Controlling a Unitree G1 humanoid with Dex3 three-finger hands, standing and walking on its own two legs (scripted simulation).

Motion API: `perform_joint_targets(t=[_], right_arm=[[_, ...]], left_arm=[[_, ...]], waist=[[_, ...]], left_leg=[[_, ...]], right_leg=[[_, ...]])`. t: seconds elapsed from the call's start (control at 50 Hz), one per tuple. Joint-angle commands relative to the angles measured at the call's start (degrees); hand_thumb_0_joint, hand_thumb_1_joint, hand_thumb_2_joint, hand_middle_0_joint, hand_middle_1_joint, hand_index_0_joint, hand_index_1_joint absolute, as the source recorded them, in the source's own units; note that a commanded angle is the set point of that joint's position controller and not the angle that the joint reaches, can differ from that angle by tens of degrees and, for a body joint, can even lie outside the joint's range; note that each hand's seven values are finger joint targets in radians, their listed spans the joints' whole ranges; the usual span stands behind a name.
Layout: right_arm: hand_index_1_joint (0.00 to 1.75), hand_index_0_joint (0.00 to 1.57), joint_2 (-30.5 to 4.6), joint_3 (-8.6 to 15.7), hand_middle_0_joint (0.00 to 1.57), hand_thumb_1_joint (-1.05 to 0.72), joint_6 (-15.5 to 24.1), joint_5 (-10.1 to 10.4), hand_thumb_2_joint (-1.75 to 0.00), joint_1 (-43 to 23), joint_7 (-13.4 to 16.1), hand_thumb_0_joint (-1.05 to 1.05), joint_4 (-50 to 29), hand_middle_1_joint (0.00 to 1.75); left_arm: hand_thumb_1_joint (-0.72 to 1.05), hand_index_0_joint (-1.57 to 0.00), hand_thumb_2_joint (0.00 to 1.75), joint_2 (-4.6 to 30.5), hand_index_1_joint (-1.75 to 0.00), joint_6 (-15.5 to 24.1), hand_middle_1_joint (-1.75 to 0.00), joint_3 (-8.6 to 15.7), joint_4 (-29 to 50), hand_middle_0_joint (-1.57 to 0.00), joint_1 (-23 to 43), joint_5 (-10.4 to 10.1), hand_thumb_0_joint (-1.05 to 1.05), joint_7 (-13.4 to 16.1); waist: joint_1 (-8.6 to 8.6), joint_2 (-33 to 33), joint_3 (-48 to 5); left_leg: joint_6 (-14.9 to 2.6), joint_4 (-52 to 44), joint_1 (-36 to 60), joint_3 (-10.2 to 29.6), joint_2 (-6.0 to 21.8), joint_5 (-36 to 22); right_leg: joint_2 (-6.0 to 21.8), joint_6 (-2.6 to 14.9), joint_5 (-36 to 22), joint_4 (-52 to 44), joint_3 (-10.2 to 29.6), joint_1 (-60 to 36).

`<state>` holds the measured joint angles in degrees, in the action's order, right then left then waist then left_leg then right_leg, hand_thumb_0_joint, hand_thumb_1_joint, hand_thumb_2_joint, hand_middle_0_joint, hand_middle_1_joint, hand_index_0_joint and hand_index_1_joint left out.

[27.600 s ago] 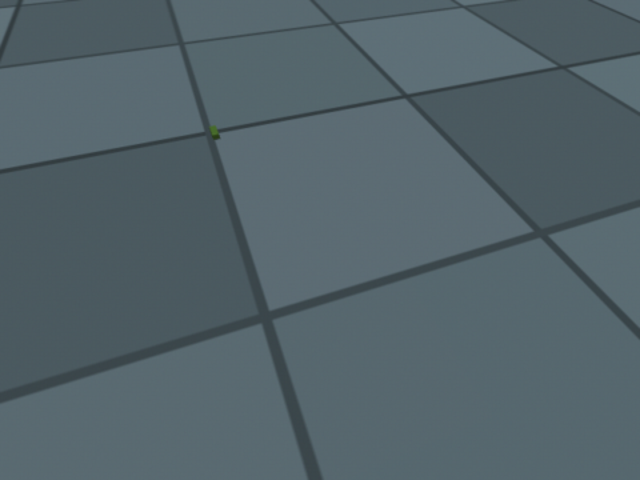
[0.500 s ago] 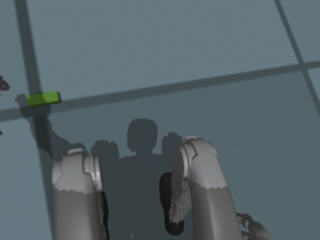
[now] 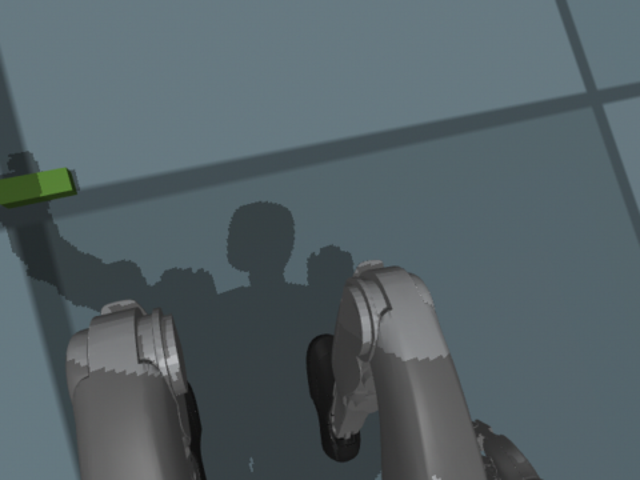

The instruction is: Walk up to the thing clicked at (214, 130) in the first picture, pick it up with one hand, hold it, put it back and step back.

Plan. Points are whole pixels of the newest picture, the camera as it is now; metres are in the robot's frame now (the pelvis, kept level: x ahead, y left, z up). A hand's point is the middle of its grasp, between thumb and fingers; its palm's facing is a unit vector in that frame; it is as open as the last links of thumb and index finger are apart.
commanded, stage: rise first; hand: left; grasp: from above
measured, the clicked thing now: (37, 187) +0.49 +0.32 -0.31
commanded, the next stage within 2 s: none
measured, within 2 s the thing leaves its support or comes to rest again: neither
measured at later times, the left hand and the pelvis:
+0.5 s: hand out of the picture +0.43 +0.37 -0.19, palm faces -0.43 -0.13 -0.89, open 13.3 cm; pelvis +0.00 +0.00 -0.01, yaw -1 degrees
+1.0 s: hand out of the picture +0.44 +0.36 -0.20, palm faces -0.43 -0.13 -0.89, open 13.6 cm; pelvis -0.01 +0.00 -0.01, yaw -2 degrees
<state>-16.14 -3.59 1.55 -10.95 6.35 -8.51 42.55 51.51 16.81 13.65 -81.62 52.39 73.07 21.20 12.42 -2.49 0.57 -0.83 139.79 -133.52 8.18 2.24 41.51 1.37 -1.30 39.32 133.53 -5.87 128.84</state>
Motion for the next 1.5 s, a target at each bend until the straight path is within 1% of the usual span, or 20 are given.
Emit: perform_joint_targets(t=[0.0,0.04,0.08,0.24,0.26,0.34,0.4,0.44,0.46,0.48,0.54,0.68,0.84,0.92,1.02,1.08,1.22,1.24,1.38,1.48], right_arm=[[0.3,0.2,-15.55,4.35,0.2,-0.9,-0.3,0.08,-0.9,12.53,0.38,0.0,-0.12,0.3],[0.3,0.2,-15.72,4.27,0.2,-0.9,-0.41,-0.09,-0.9,12.7,0.21,0.0,-0.22,0.3],[0.3,0.2,-15.61,3.97,0.2,-0.9,-0.44,-0.03,-0.9,12.63,0.12,0.0,-0.14,0.3],[0.3,0.2,-16.25,3.34,0.2,-0.9,-0.03,-0.1,-0.9,12.18,0.11,0.0,-0.1,0.3],[0.3,0.2,-16.23,2.99,0.2,-0.9,0.0,-0.25,-0.9,12.3,0.02,0.0,-0.43,0.3],[0.3,0.2,-16.26,2.86,0.2,-0.9,0.53,-0.25,-0.9,12.3,-0.02,0.0,-0.16,0.3],[0.3,0.2,-16.47,2.77,0.2,-0.9,0.9,-0.38,-0.9,12.29,-0.05,0.0,-0.27,0.3],[0.3,0.2,-16.21,2.61,0.2,-0.9,1.01,0.0,-0.9,12.21,-0.21,0.0,-0.16,0.3],[0.3,0.2,-16.47,2.61,0.2,-0.9,1.03,-0.24,-0.9,12.49,-0.2,0.0,-0.23,0.3],[0.3,0.2,-16.29,2.43,0.2,-0.9,1.12,0.07,-0.9,12.54,-0.19,0.0,-0.14,0.3],[0.3,0.2,-16.47,2.21,0.2,-0.9,1.11,-0.2,-0.9,12.81,-0.29,0.0,-0.32,0.3],[0.3,0.2,-16.72,1.52,0.2,-0.9,1.71,-0.01,-0.9,12.97,-0.67,0.0,-0.48,0.3],[0.3,0.2,-17.24,0.79,0.2,-0.9,2.54,-0.09,-0.9,13.16,-1.06,0.0,-0.75,0.3],[0.3,0.2,-17.3,0.41,0.2,-0.9,2.79,-0.25,-0.9,13.23,-1.0,0.0,-0.82,0.3],[0.3,0.2,-17.5,0.5,0.2,-0.9,3.22,-0.19,-0.9,13.06,-1.28,0.0,-0.77,0.3],[0.3,0.2,-17.42,0.39,0.2,-0.9,3.24,-0.45,-0.9,13.07,-1.36,0.0,-0.72,0.3],[0.3,0.2,-17.45,1.03,0.2,-0.9,3.32,0.11,-0.9,13.65,-1.74,0.0,-0.57,0.3],[0.3,0.2,-17.34,1.01,0.2,-0.9,3.27,0.18,-0.9,13.73,-1.93,0.0,-0.85,0.3],[0.3,0.2,-17.37,1.02,0.2,-0.9,3.28,0.72,-0.9,13.69,-2.14,0.0,-0.87,0.3],[0.3,0.2,-17.53,1.17,0.2,-0.9,3.1,0.84,-0.9,14.05,-2.33,0.0,-1.21,0.3]], left_arm=[[-0.33,-0.28,0.82,18.23,-0.8,0.11,-0.8,1.87,8.36,-0.28,13.79,-0.96,0.0,1.82],[-0.33,-0.27,0.82,18.43,-0.8,0.23,-0.8,2.72,8.48,-0.27,13.5,-1.44,0.0,2.21],[-0.36,-0.25,0.84,18.43,-0.82,0.1,-0.82,2.24,7.53,-0.25,13.89,-1.05,0.0,2.36],[-0.37,-0.23,0.86,19.31,-0.85,0.17,-0.85,1.79,4.76,-0.23,16.36,-0.53,0.0,3.52],[-0.45,-0.19,0.94,19.36,-0.87,0.16,-0.83,1.59,4.64,-0.22,16.26,-0.17,0.0,3.69],[-0.42,-0.2,0.9,18.54,-0.88,-0.25,-0.87,0.92,4.08,-0.21,17.2,-0.35,0.0,4.19],[-0.42,-0.19,0.9,19.23,-0.89,-0.74,-0.89,1.43,4.03,-0.2,17.11,-0.28,0.0,4.64],[-0.43,-0.19,0.9,18.69,-0.9,-1.04,-0.89,0.35,3.4,-0.2,17.47,0.06,0.0,4.6],[-0.43,-0.19,0.9,18.95,-0.89,-0.98,-0.88,1.0,3.99,-0.2,17.97,-0.41,0.0,4.74],[-0.43,-0.18,0.91,19.29,-0.91,-1.39,-0.9,1.25,3.35,-0.19,16.54,-0.14,0.0,4.76],[-0.44,-0.18,0.91,19.82,-0.91,-1.64,-0.9,1.46,3.75,-0.19,17.42,-0.08,0.0,5.01],[-0.45,-0.17,0.93,19.21,-0.92,-2.08,-0.9,0.18,1.26,-0.18,17.53,0.08,0.0,4.78],[-0.46,-0.16,0.94,20.48,-0.92,-1.81,-0.91,0.36,0.48,-0.17,18.87,-0.33,0.0,5.18],[-0.46,-0.17,0.93,21.62,-0.92,-1.58,-0.91,1.14,0.55,-0.18,17.84,-0.22,0.0,5.59],[-0.48,-0.15,0.95,21.06,-0.93,-1.67,-0.91,0.42,0.68,-0.17,18.85,-0.33,0.0,5.78],[-0.48,-0.15,0.95,22.16,-0.92,-1.99,-0.9,1.28,2.1,-0.17,18.24,-0.1,0.0,5.94],[-0.5,-0.13,0.97,19.77,-0.95,-2.96,-0.93,-0.01,2.1,-0.15,17.44,-0.72,0.0,4.88],[-0.49,-0.14,0.96,19.06,-0.93,-3.09,-0.92,-0.68,1.03,-0.16,17.31,-0.59,0.0,4.57],[-0.48,-0.15,0.96,20.16,-0.93,-2.51,-0.92,-0.2,3.78,-0.16,19.27,-1.42,0.0,4.06],[-0.47,-0.15,0.95,19.83,-0.92,-2.68,-0.91,-0.44,3.41,-0.17,19.91,-0.83,0.0,3.8]], waist=[[-0.95,21.32,-41.27],[-0.8,21.26,-41.55],[-0.49,20.98,-40.88],[0.69,21.08,-38.46],[0.88,21.66,-38.09],[1.64,21.06,-37.96],[1.37,22.48,-37.76],[1.77,22.99,-38.61],[2.26,22.27,-38.77],[1.39,22.58,-38.65],[2.03,22.45,-39.16],[2.98,23.38,-36.58],[3.91,21.61,-36.07],[3.39,22.3,-36.58],[3.81,22.81,-35.95],[3.36,24.31,-38.15],[3.44,24.64,-37.2],[4.12,24.02,-36.6],[3.61,24.31,-38.7],[3.94,25.22,-36.78]], left_leg=[[-0.41,-14.53,34.14,-3.67,-1.39,-16.82],[-0.46,-14.22,34.4,-3.67,-1.39,-17.97],[-0.58,-13.55,34.03,-3.88,-1.35,-18.0],[-0.61,-13.96,31.34,-3.32,-1.4,-13.59],[-0.61,-13.98,31.22,-3.38,-1.4,-13.54],[-0.69,-13.68,30.78,-3.22,-1.38,-13.27],[-0.59,-13.94,31.54,-3.13,-1.33,-13.46],[-0.47,-13.63,31.4,-3.14,-1.31,-14.06],[-0.53,-13.55,31.46,-2.86,-1.28,-14.6],[-0.53,-13.63,32.22,-3.18,-1.43,-15.25],[-0.67,-12.89,30.81,-3.63,-1.39,-15.78],[-0.45,-13.37,30.94,-2.93,-1.35,-14.3],[-0.71,-12.33,28.96,-3.13,-1.36,-13.11],[-0.77,-12.04,28.8,-3.61,-1.45,-13.43],[-0.48,-12.63,29.32,-2.84,-1.19,-12.65],[-0.51,-12.23,30.04,-3.43,-1.28,-14.47],[-0.09,-13.53,31.58,-2.43,-1.12,-14.87],[-0.25,-12.82,30.96,-2.73,-1.25,-15.1],[-0.25,-12.89,31.87,-2.79,-1.16,-16.21],[-0.05,-14.15,32.11,-2.25,-1.23,-14.69]], right_leg=[[-2.47,2.94,-14.38,-11.18,-3.58,-16.51],[-2.44,2.65,-15.29,-11.07,-3.78,-17.24],[-2.62,2.78,-15.46,-11.18,-3.68,-16.94],[-2.76,2.8,-12.8,-10.78,-4.37,-15.29],[-2.85,2.72,-12.77,-10.85,-4.57,-15.82],[-2.87,2.64,-12.99,-10.69,-4.7,-15.65],[-2.65,2.4,-13.15,-10.55,-4.86,-15.42],[-2.93,2.7,-13.67,-10.27,-4.71,-15.47],[-2.85,2.47,-14.24,-10.09,-4.94,-15.88],[-2.88,2.57,-14.53,-10.25,-4.73,-15.96],[-2.95,2.46,-15.45,-10.4,-4.71,-17.54],[-2.85,2.62,-14.03,-10.03,-5.06,-15.65],[-3.04,2.54,-13.73,-10.47,-5.19,-16.7],[-3.19,2.49,-14.05,-10.7,-5.03,-17.91],[-3.19,2.73,-13.36,-10.3,-5.47,-16.34],[-3.24,2.59,-15.08,-10.41,-5.24,-18.39],[-3.01,2.69,-14.93,-10.04,-5.6,-16.42],[-3.06,2.7,-15.32,-10.23,-5.38,-16.52],[-2.95,2.64,-16.37,-10.38,-5.11,-17.72],[-2.68,2.69,-14.68,-10.1,-5.49,-15.45]])
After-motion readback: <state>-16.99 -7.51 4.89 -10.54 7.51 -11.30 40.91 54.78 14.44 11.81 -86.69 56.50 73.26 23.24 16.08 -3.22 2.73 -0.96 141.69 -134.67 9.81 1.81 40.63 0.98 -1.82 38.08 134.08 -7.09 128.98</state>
